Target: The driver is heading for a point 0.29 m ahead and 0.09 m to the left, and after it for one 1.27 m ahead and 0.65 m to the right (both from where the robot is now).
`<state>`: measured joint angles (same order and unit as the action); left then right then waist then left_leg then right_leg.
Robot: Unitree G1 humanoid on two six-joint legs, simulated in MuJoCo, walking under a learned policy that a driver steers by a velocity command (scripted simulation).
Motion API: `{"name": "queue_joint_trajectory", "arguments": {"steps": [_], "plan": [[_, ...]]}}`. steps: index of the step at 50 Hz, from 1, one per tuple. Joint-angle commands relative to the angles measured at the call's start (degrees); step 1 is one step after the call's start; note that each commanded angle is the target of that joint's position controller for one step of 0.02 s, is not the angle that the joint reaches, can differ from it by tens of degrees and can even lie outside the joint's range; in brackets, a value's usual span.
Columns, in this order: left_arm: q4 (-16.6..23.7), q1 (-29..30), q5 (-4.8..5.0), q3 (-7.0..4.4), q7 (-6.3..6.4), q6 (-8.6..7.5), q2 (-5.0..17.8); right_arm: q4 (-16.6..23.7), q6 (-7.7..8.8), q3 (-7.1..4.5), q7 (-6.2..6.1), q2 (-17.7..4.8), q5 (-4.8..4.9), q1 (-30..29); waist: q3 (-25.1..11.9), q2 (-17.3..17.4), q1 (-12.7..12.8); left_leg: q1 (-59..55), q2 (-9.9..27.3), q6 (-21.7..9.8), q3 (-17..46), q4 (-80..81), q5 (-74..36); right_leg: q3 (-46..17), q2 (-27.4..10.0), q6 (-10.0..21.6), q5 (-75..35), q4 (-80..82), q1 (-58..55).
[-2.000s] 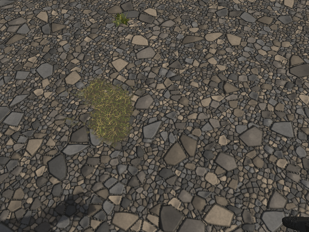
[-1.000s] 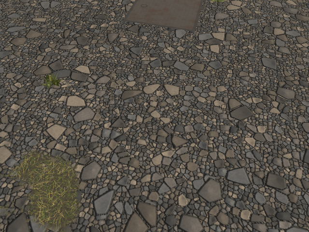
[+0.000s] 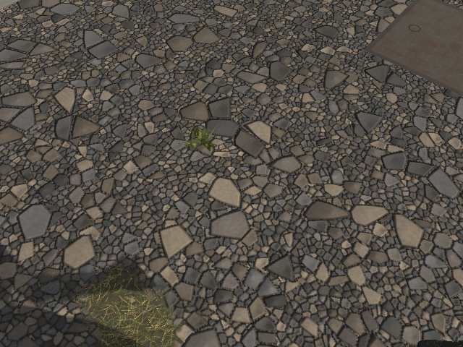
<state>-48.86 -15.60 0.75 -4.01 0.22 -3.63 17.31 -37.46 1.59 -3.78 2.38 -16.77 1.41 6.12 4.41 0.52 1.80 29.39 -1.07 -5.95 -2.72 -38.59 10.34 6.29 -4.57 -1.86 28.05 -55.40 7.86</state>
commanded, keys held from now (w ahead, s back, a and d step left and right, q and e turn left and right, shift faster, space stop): w+q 0.12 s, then w+e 0.88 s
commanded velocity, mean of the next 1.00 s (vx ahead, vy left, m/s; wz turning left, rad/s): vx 0.50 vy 0.00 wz -0.18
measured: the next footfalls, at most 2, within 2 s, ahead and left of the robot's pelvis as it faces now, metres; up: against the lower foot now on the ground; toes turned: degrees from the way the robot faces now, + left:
right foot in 0.48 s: +0.47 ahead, -0.12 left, +0.00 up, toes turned +1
left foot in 0.96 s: +0.77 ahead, +0.05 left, +0.00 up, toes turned -19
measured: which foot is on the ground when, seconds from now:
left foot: down 0.00-0.50, up 0.52-0.94, down 0.96-1.00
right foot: up 0.00-0.46, down 0.48-0.96, up 0.98-1.00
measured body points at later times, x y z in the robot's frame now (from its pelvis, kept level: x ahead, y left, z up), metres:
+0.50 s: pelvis +0.31 -0.03 +0.00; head +0.34 -0.04 +0.45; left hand +0.49 +0.22 -0.09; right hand +0.36 -0.33 -0.12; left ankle +0.11 +0.07 -0.70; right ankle +0.43 -0.12 -0.72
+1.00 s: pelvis +0.61 -0.03 +0.01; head +0.63 -0.03 +0.46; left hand +0.71 +0.25 -0.11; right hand +0.77 -0.32 -0.05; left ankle +0.73 +0.06 -0.72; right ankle +0.44 -0.11 -0.68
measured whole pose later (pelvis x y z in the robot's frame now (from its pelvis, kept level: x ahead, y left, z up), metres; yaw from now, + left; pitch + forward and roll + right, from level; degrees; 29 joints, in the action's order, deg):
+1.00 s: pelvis +0.61 -0.03 +0.01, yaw -16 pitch +3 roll +1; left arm -44.2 -21.7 1.5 -3.8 0.9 -1.5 17.8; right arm -36.3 7.1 -2.2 0.6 -15.4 -0.6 3.5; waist 0.1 -1.6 4.0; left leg 26.0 -2.6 -1.0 1.8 -29.5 6.3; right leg -13.0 6.1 2.9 28.4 -45.5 9.9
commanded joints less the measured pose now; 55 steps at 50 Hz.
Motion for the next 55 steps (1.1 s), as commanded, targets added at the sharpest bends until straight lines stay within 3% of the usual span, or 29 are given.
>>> {"name": "queue_joint_trajectory", "arguments": {"steps": [1,2,3,4,6,9,12,18,21,23,24,25,26,27,28,29,30,34,39,44,46,47,48,49,50,51,52,53,55], "plan": [[9.51,6.51,1.94,-0.57,-0.93,-4.64,7.59,0.64,1.71,-3.35,-0.28,-10.92,-0.54,15.9,-15.29,5.29,-8.08,-43.89,18.23,-14.09,39.28,23.04,9.59,-11.29,2.02,2.79,-1.84,-22.7,40.0],[8.86,6.3,0.77,-0.4,-0.39,-4.98,6.76,0.99,1.99,-2.89,-0.38,-9.35,-0.44,11.98,-10.97,0.12,-5.15,-35.29,15.47,-11.92,32.45,22.65,3.11,-11.23,-0.6,3.01,-6.16,-17.31,36.89],[8.22,5.67,-0.58,-0.87,-0.01,-4.67,7.37,1.77,2.09,-2.26,-0.62,-7.32,-0.74,8.8,-8.82,0.53,-3.02,-28.87,13.35,-10.75,27.47,23.15,-3.62,-11.41,-2.2,2.69,-8.88,-12.51,32.78],[7.97,4.59,-0.87,-1.06,-0.17,-3.95,7.47,2.74,2.11,-1.91,-0.9,-6.67,-1.35,7.24,-8.18,1.8,-1.54,-24.84,12.11,-10.58,25.41,24.38,-7.42,-11.63,-2.82,2.28,-10.72,-10.84,29.41],[8.06,3.96,-1.53,-0.89,-0.24,-2.78,6.06,2.78,2.41,-2.15,-1.42,-7.38,-1.07,7.42,-7.75,1.37,-0.79,-20.89,11.05,-11.35,22.42,25.67,-14.18,-10.55,-2.33,0.41,-12.71,-6.87,27.46],[8.23,6.9,-1.42,0.17,-0.49,-1.96,3.61,1.08,2.7,-1.89,-2.5,-7.35,-1.08,9.3,-5.78,2.03,-1.91,-19.44,9.47,-9.76,14.97,27.33,-18.79,-8.68,-2.38,-1.64,-22.48,3.9,28.64],[9.01,12.24,-0.65,1.04,-1.16,-2.25,2.25,-0.52,2.82,-1.64,-2.73,-7.62,-1.13,11.25,-4.06,3.57,-4.78,-18.62,7.6,-6.71,9.98,28.11,-14.03,-7.19,-1.15,-1.08,-35.09,16.05,25.49],[11.39,18.16,0.51,1.11,-3.04,-2.71,3.59,-4.61,2.73,-1.98,-2.49,-8.8,-1.2,14.84,0.03,2.93,-7.13,-30.6,13.81,-5.72,9.41,27.54,-12.29,-7.57,0.19,3.28,-33.49,24.01,31.21],[11.57,15.48,0.42,0.72,-4.02,-2.69,4.47,-5.16,1.9,-2.4,-3.11,-9.7,-1.17,13.52,-1.7,3.66,-4.87,-35.52,15.04,-3.76,6.8,22.16,-27.54,-6.4,2.55,6.11,-25.5,24.93,28.45],[9.1,5.25,0.01,-1.1,-3.66,-2.26,7.44,-4.49,1.01,-2.39,-3.65,-10.25,-1.45,11.57,-8.95,3.9,0.74,-34.75,12.28,-1.46,3.01,8.23,-47.37,-2.47,7.31,8.59,-23.85,25.48,13.76],[7.57,-2.82,-0.08,-2.35,-3.17,-1.97,10.23,-3.59,0.79,-1.79,-4.2,-9.31,-1.83,11.74,-14.4,1.39,4.32,-26.62,10.05,0.73,0.92,-5.07,-42.46,-7.5,4.94,10.88,-26.4,24.96,-0.48],[7.7,-8.4,-0.43,-3.84,-2.75,-1.82,16.22,-1.16,1.91,-0.18,-3.75,-4.62,-2.51,17.77,-22.21,-11.26,2.24,-3.52,1.18,5.56,-0.29,-28.36,-15.08,-34.8,-9.32,21.27,-20.23,26.56,-22.53],[6.99,-9.68,0.75,-2.89,-2.97,-1.79,12.51,-1.72,3.5,0.59,-3.03,-3.91,-2.3,16.88,-25.86,-14.32,3.05,8.99,-4.48,6.53,7.32,-37.63,20.81,-53.85,-13.95,24.94,-11.82,36.53,-30.18],[7.46,-7.43,0.78,-1.98,-2.67,-1.61,9.6,-0.29,4.95,-0.12,-2.07,-7.6,-0.22,12.15,-18.91,-9.91,4.21,15.03,-0.5,5.34,10.91,-40.37,18.23,-47.87,-12.83,21.76,-6.8,38.0,-26.43],[8.42,-4.41,0.43,-1.72,-2.37,-1.38,8.55,0.89,5.83,0.07,-1.81,-7.81,0.3,7.8,-13.2,-4.74,3.66,15.28,2.08,4.57,9.81,-37.35,13.73,-40.87,-10.74,19.72,-8.84,38.64,-18.58],[9.03,-1.44,0.15,-1.31,-2.23,-1.15,7.57,1.47,6.24,-0.03,-1.99,-7.58,-0.89,5.44,-8.34,-0.65,1.81,13.84,4.02,4.62,8.84,-31.74,10.8,-35.69,-8.66,18.6,-14.64,39.66,-10.18],[9.76,0.37,-0.34,-0.78,-2.0,-1.17,6.34,1.58,6.0,-0.47,-2.28,-7.87,-1.97,5.44,-6.82,-0.8,-0.06,10.25,5.59,5.03,8.79,-27.43,8.51,-32.25,-6.81,17.99,-20.32,40.89,-4.85],[10.41,1.16,-0.17,-1.17,-0.94,-1.05,7.6,1.98,4.16,-0.06,-2.78,-5.43,-2.6,6.91,-5.66,-3.57,-2.43,6.09,5.79,8.49,6.57,-17.91,4.85,-25.64,-3.61,18.88,-32.13,43.21,4.13],[8.61,-2.83,0.76,-1.74,0.46,-0.02,9.0,4.31,4.54,1.02,-2.59,-2.69,-2.18,-3.61,-4.63,-4.57,1.62,0.12,1.88,10.36,5.33,2.86,-13.81,-21.12,0.96,14.55,-29.35,41.71,8.2],[7.38,-6.07,1.03,-1.81,1.02,1.25,8.49,5.47,5.68,0.02,-1.5,-5.15,-1.04,-7.52,-4.76,-5.89,2.17,-2.24,0.28,8.62,7.99,11.25,-11.53,-29.14,-1.99,12.96,-24.78,35.47,0.38],[7.8,-4.67,0.74,-1.98,1.06,1.62,8.39,4.57,6.18,-0.78,-1.52,-6.51,-0.9,-3.75,-5.46,-7.52,-0.35,-7.19,0.44,6.44,7.56,13.04,-7.57,-31.36,-2.52,11.81,-27.45,31.49,-1.0],[8.32,-3.77,0.54,-1.55,0.87,1.62,7.1,3.38,6.43,-1.58,-1.87,-7.82,-1.24,1.43,-8.33,-7.14,-3.2,-15.51,1.25,4.51,7.07,15.16,-8.24,-30.0,-0.22,10.28,-30.35,26.4,0.37],[9.44,-3.2,-0.15,-0.4,0.5,1.34,4.06,2.73,6.6,-2.42,-2.37,-10.38,-2.28,9.32,-15.8,-3.53,-6.95,-29.79,8.97,0.78,13.53,13.14,-6.2,-26.36,2.74,8.41,-26.5,13.17,6.04],[10.63,-10.87,0.77,0.88,0.46,0.74,0.08,1.2,5.82,-3.7,-2.57,-15.07,-3.07,15.7,-24.32,12.02,-5.29,-50.83,22.44,-8.59,36.4,14.89,2.2,-17.8,11.38,4.24,-3.73,-5.9,25.47],[10.52,-11.63,1.4,0.58,0.5,0.49,4.24,0.53,5.3,-3.21,-2.17,-11.64,-1.45,16.58,-23.52,15.94,-5.47,-51.0,26.38,-10.2,48.82,19.13,15.18,-17.02,7.76,3.35,5.59,-15.5,34.91],[10.5,-6.4,1.45,-0.62,0.47,0.73,8.54,1.23,4.99,-2.12,-2.39,-7.49,-1.26,13.81,-15.11,8.75,-6.92,-43.87,23.64,-7.55,41.15,20.64,18.08,-17.23,5.06,2.87,0.54,-18.82,37.55],[11.36,-2.32,0.86,-0.85,0.51,1.05,8.75,1.44,4.54,-1.59,-2.54,-6.2,-1.69,11.1,-9.91,4.43,-6.52,-36.84,20.99,-5.5,32.9,21.44,12.49,-14.96,3.19,2.44,-3.86,-18.65,36.7],[12.27,0.1,0.28,-0.97,0.35,1.08,8.0,0.92,4.34,-1.18,-2.52,-5.15,-1.87,9.19,-5.84,3.24,-5.57,-30.83,18.59,-4.88,27.17,23.08,5.96,-14.46,1.78,2.13,-6.73,-16.19,35.93],[12.74,-0.2,0.76,-0.97,-0.22,1.6,5.81,0.15,4.55,-0.77,-2.51,-4.04,-2.21,7.56,-3.59,5.7,-3.42,-24.46,15.56,-3.89,19.11,26.17,-0.48,-13.39,-0.5,2.01,-9.54,-12.91,32.15]]}}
